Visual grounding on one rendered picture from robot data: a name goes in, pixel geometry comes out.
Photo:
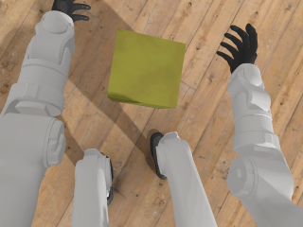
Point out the robot right hand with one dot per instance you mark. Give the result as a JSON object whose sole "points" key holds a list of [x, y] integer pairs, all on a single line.
{"points": [[247, 47]]}

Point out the robot right upper arm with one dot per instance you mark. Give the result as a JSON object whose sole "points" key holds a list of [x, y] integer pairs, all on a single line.
{"points": [[265, 188]]}

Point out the robot left upper arm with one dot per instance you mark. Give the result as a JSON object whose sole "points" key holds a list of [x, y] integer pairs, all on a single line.
{"points": [[29, 145]]}

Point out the carton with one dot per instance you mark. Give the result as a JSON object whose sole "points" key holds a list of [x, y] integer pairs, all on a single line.
{"points": [[146, 70]]}

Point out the left robot forearm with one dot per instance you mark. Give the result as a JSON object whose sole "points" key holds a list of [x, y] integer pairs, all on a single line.
{"points": [[44, 71]]}

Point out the robot left hand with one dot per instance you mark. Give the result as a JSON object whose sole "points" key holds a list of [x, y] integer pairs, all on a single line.
{"points": [[68, 7]]}

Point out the left robot thigh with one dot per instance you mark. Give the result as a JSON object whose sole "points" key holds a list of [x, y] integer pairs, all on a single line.
{"points": [[90, 192]]}

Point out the robot left shin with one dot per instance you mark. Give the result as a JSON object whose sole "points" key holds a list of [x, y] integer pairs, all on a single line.
{"points": [[90, 151]]}

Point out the right robot forearm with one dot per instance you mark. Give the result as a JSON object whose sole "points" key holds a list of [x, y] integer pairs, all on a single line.
{"points": [[254, 133]]}

